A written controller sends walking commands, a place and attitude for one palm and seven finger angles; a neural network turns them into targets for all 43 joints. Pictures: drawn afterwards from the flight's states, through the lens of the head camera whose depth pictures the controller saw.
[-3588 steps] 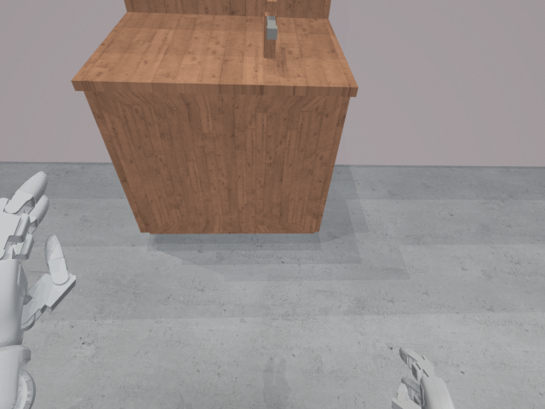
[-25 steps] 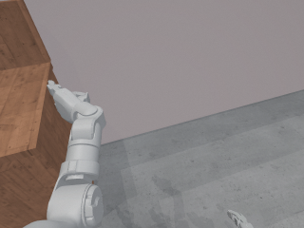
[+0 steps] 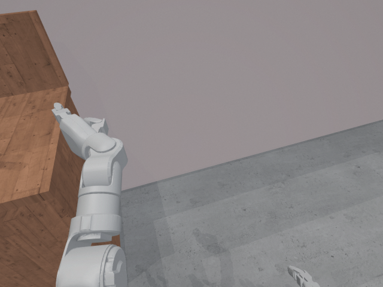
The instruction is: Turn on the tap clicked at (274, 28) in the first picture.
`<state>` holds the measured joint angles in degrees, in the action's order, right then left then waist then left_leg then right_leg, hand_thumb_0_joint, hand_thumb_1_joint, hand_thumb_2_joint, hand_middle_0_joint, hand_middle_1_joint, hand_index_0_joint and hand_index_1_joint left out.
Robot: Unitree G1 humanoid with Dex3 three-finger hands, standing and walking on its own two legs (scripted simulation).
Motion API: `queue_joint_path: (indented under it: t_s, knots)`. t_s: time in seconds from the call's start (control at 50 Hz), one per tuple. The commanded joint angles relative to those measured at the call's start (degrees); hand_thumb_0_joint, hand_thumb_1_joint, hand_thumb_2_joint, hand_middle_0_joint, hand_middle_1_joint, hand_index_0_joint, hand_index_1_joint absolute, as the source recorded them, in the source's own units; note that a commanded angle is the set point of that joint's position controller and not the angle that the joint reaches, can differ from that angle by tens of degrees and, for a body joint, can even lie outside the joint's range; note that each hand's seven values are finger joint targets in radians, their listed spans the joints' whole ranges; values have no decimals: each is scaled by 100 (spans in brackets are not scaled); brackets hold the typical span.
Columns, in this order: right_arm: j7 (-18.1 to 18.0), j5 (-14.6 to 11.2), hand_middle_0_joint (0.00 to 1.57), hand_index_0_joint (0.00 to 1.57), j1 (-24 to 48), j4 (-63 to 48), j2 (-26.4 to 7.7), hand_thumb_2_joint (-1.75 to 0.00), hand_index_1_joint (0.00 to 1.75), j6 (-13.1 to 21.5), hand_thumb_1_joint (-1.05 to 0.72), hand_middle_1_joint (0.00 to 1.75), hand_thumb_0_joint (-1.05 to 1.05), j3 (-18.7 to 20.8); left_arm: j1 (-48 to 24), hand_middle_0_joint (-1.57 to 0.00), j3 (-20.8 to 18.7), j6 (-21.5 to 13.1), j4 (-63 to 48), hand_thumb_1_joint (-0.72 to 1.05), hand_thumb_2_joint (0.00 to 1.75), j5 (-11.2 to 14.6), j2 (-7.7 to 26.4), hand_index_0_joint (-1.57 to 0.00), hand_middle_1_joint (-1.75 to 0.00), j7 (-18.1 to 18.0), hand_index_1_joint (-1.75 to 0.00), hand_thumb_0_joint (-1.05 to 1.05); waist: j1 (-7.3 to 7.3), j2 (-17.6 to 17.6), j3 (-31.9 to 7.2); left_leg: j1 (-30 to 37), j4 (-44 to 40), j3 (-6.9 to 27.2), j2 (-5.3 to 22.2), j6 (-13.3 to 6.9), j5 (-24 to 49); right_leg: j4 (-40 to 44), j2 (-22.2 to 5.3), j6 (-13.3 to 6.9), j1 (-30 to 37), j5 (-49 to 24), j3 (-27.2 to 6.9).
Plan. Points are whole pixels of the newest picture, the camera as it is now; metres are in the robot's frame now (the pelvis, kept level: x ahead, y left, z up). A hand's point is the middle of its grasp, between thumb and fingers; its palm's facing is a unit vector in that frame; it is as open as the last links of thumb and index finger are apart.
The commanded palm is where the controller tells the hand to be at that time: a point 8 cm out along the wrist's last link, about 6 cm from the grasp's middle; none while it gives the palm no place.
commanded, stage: lift the hand up off the lever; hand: left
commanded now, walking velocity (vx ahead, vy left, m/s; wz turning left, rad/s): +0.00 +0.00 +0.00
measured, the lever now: out of the picture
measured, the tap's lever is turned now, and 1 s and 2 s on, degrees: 62 62 62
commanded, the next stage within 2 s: draw the hand back beside the body in 1.06 s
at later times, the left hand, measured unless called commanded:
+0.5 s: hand (104, 117) +0.38 +0.21 +0.21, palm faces +0.78 -0.62 -0.04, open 7.8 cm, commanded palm +0.33 +0.22 +0.21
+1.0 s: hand (103, 110) +0.39 +0.20 +0.22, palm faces +0.79 -0.62 -0.03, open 7.8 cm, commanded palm +0.32 +0.22 +0.23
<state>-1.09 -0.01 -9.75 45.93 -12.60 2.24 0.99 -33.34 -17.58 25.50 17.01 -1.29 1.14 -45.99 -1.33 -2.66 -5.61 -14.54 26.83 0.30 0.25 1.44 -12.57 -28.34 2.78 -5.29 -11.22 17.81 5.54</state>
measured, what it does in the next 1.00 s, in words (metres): stands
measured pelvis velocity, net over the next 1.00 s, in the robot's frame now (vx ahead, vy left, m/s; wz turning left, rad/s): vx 0.00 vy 0.00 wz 0.01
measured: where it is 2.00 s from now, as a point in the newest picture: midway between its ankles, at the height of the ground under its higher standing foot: outside the picture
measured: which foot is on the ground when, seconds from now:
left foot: down 0.00-1.00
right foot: down 0.00-1.00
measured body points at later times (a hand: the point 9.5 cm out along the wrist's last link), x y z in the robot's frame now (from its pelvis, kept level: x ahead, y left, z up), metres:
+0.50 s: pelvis -0.01 +0.00 +0.00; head -0.05 -0.03 +0.45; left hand +0.34 +0.24 +0.21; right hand +0.17 -0.21 -0.11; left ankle +0.02 +0.14 -0.74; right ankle -0.03 -0.05 -0.74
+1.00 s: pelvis +0.00 +0.00 +0.00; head -0.04 -0.03 +0.45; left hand +0.34 +0.23 +0.23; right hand +0.18 -0.22 -0.11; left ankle +0.02 +0.14 -0.74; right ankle -0.03 -0.05 -0.74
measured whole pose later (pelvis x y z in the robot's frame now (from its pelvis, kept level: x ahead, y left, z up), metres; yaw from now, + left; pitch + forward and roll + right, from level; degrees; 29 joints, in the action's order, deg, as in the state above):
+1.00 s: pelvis +0.00 +0.00 +0.00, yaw +0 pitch -1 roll +1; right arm -0.5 -0.7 -6.8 46.8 -12.2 2.6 -0.2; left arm -39.0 -16.8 31.2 17.5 0.2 1.2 -45.6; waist -2.6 -3.3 -5.9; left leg -12.9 25.5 0.8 0.1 1.4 -11.7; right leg -26.7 2.8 -5.3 -9.3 17.0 6.0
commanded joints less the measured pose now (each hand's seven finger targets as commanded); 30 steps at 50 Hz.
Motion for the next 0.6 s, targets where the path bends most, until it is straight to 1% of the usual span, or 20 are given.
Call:
queue_joint_path:
  t_s: [0.0,0.02,0.04,0.06,0.1,0.16,0.18,0.22,0.24,0.26,0.28,0.32,0.36,0.38,0.4,0.42,0.46,0.48,0.54,0.58]
  knots:
    - [-47,-34,20,20,944,-831,-481,-90,30,318,-90,30,0,105,-2684,-15,354,-240,-1308,90,90,-122,821,-15,-15,53,-15,0,11,533,-1189,586,-72,-70,-55,-213,1245,622,-528,658,288,-1968,-464]
    - [-49,-33,20,20,1011,-842,-486,-90,30,324,-90,30,0,105,-2716,-15,389,-224,-1336,90,90,-115,776,-15,-15,78,-15,0,-17,433,-1176,597,-90,-58,-64,-214,1222,637,-508,623,268,-1831,-450]
    - [-58,-44,20,20,1040,-812,-463,-90,30,331,-90,30,0,84,-2802,-15,455,-201,-1256,90,90,-96,726,-15,-15,81,-15,0,14,417,-1056,588,-107,-55,-63,-215,1133,680,-515,625,183,-1685,-458]
    - [-65,-39,20,20,1009,-783,-473,-90,30,336,-90,30,0,76,-2923,-15,402,-193,-1177,90,90,-92,786,-15,-15,65,-15,0,33,536,-1083,575,-118,-39,-68,-216,1088,706,-515,637,172,-1602,-460]
    - [-63,-43,20,20,1064,-790,-457,-90,30,326,-90,30,0,63,-2914,-15,392,-154,-1143,90,90,-86,782,-15,-15,62,-15,0,-6,433,-1081,555,-110,-46,-78,-210,1069,727,-528,628,188,-1584,-483]
    - [-53,-42,20,20,1088,-777,-450,-90,30,327,-90,30,0,52,-3095,-15,380,-129,-970,90,90,-111,795,-15,-15,28,-15,0,-8,491,-1084,522,-132,-16,-81,-210,998,731,-513,614,132,-1388,-463]
    - [-46,-34,20,20,1087,-763,-445,-90,30,326,-90,30,0,49,-3175,-15,405,-120,-946,90,90,-129,757,-15,-15,20,-15,0,-2,440,-1113,540,-125,-20,-77,-203,1039,706,-505,598,136,-1422,-450]
    - [-26,-25,20,20,1108,-821,-443,-90,30,317,-90,30,0,68,-3092,-15,303,-153,-1126,90,90,-139,850,-15,-15,-5,-15,0,-86,359,-1406,601,-102,-3,-81,-197,1230,602,-494,590,321,-1729,-439]
    - [-20,-26,20,20,1111,-837,-428,-90,30,306,-90,30,0,61,-3009,-15,335,-147,-1162,90,90,-124,816,-15,-15,-11,-15,0,-97,313,-1408,634,-86,-21,-68,-198,1343,554,-507,591,357,-1934,-432]
    - [-16,-20,20,20,1073,-838,-433,-90,30,289,-90,30,0,54,-2980,-15,323,-120,-1132,90,90,-111,815,-15,-15,-8,-15,0,-79,448,-1459,619,-83,-19,-76,-196,1389,538,-518,620,423,-2094,-433]
    - [-20,-34,20,20,1085,-844,-432,-90,30,263,-90,30,0,58,-2896,-15,256,-80,-1073,90,90,-101,883,-15,-15,5,-15,0,-82,555,-1398,589,-97,-36,-57,-192,1374,553,-520,634,425,-2081,-428]
    - [-7,-37,20,20,1132,-875,-441,-90,30,256,-90,30,0,54,-2917,-15,337,-34,-1108,90,90,-93,760,-15,-15,18,-15,0,-99,535,-1330,596,-124,-17,-55,-191,1358,579,-494,606,392,-1966,-410]
    - [-11,-56,20,20,1126,-861,-438,-90,30,250,-90,30,0,40,-2956,-15,266,-16,-1093,90,90,-61,867,-15,-15,6,-15,0,-89,603,-1223,580,-145,-17,-49,-197,1306,617,-501,620,354,-1880,-422]
    - [-10,-56,20,20,1173,-851,-424,-90,30,257,-90,30,0,39,-3002,-15,321,-7,-1145,90,90,-63,815,-15,-15,14,-15,0,-87,507,-1205,596,-135,-38,-46,-196,1259,646,-500,610,308,-1771,-430]
    - [-6,-50,20,20,1155,-829,-418,-90,30,271,-90,30,0,27,-3117,-15,328,1,-1130,90,90,-72,815,-15,-15,-3,-15,0,-67,544,-1199,600,-132,-37,-47,-196,1235,662,-503,620,285,-1737,-438]
    - [1,-60,20,20,1193,-844,-425,-90,30,277,-90,30,0,40,-3119,-15,261,1,-1133,90,90,-88,881,-15,-15,-2,-15,0,-105,459,-1193,567,-140,-16,-46,-190,1188,683,-488,596,271,-1581,-436]
    - [3,-48,20,20,1189,-797,-426,-90,30,305,-90,30,0,37,-3294,-15,344,8,-1122,90,90,-119,848,-15,-15,-23,-15,0,-60,367,-1219,598,-121,-41,-38,-197,1165,699,-488,580,214,-1471,-450]
    - [5,-42,20,20,1180,-783,-419,-90,30,317,-90,30,0,29,-3321,-15,414,32,-1052,90,90,-128,751,-15,-15,-27,-15,0,-44,415,-1156,589,-123,-39,-44,-195,1137,705,-483,580,177,-1443,-445]
    - [19,-34,20,20,1182,-794,-430,-90,30,363,-90,30,0,48,-3435,-15,477,4,-1241,90,90,-122,707,-15,-15,-43,-15,0,-66,311,-1339,697,-147,-7,-27,-193,1257,625,-449,540,232,-1490,-410]
    - [25,-34,20,20,1140,-804,-439,-90,30,347,-90,30,0,59,-3240,-15,323,36,-1220,90,90,-89,838,-15,-15,-39,-15,0,-110,460,-1460,692,-137,-30,-41,-189,1376,588,-468,578,390,-1791,-408]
